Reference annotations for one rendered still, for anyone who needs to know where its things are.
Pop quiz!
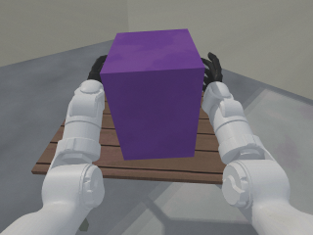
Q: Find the robot right forearm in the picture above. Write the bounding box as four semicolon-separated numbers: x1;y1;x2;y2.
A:
201;81;291;188

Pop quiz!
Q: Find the table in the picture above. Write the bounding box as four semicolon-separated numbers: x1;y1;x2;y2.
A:
31;92;226;232

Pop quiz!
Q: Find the robot right hand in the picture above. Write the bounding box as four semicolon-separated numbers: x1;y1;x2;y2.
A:
201;52;223;92

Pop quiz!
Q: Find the robot left hand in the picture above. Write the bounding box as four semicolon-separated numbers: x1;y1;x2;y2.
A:
87;55;108;91

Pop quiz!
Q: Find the robot left forearm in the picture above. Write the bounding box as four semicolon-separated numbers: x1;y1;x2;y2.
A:
41;79;105;203

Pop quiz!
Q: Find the robot right upper arm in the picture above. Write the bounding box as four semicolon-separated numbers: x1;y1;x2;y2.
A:
221;160;313;235

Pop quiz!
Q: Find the robot left upper arm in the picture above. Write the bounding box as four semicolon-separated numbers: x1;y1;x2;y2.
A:
0;164;105;235

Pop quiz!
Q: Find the carton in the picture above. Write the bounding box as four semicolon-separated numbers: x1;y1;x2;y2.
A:
100;28;205;161

